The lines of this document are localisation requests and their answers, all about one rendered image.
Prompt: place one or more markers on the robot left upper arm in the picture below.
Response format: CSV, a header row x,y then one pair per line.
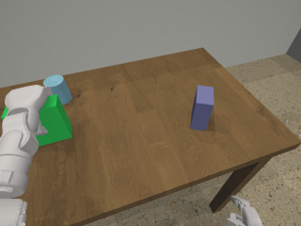
x,y
12,212

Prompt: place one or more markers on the left robot forearm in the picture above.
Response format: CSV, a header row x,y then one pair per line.
x,y
18,144

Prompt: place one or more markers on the robot right hand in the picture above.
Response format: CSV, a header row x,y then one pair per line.
x,y
249,217

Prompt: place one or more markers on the robot left hand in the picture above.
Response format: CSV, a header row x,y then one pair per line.
x,y
34,96

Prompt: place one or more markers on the table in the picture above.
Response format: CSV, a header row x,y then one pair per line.
x,y
131,141

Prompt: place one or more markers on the sponge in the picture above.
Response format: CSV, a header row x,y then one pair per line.
x,y
55,120

